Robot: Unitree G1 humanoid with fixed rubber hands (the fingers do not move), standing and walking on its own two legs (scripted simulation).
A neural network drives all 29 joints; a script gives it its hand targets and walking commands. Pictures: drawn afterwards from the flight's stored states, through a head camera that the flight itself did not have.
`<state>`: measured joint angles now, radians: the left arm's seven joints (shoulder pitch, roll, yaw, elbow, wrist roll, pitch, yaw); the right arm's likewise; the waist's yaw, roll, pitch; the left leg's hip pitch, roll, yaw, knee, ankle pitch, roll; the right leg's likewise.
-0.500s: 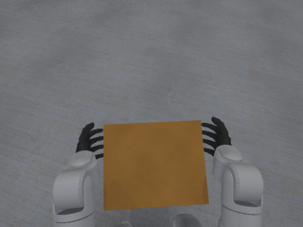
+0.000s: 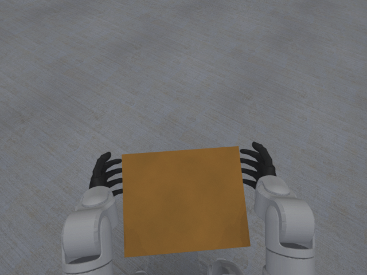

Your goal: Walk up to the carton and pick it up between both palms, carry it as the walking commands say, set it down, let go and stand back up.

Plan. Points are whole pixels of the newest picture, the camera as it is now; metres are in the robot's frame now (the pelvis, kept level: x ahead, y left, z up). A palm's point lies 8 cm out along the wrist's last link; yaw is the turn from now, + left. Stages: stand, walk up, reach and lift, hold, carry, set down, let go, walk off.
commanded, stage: carry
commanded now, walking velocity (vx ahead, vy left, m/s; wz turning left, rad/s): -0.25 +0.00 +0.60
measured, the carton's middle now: (183, 195) +0.29 -0.01 -0.02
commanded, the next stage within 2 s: none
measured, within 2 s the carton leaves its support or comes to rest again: neither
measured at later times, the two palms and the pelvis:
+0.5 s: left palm out of the picture +0.02 +0.19 +0.10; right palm out of the picture +0.09 -0.10 +0.11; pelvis -0.20 -0.01 +0.01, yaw +16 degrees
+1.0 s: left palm out of the picture -0.18 +0.20 +0.11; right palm out of the picture -0.05 -0.08 +0.10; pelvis -0.35 -0.04 +0.02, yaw +25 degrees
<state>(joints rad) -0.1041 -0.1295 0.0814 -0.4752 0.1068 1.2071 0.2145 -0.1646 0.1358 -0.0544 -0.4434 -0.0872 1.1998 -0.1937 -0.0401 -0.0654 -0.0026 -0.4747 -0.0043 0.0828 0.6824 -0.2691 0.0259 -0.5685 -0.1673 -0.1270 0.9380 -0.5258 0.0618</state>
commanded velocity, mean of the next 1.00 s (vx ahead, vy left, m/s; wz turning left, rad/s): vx -0.14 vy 0.00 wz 0.35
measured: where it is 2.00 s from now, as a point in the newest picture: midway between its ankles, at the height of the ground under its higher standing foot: outside the picture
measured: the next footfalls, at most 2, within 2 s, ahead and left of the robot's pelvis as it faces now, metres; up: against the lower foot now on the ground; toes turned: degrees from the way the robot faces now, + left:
right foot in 0.26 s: -0.07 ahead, -0.12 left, +0.00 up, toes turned +2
left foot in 0.56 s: -0.23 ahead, +0.12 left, +0.00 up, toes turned +24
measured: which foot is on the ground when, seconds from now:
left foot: down 0.00-0.26, up 0.28-0.54, down 0.56-0.90, up 0.92-1.00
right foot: up 0.00-0.24, down 0.26-0.56, up 0.58-0.86, down 0.88-1.00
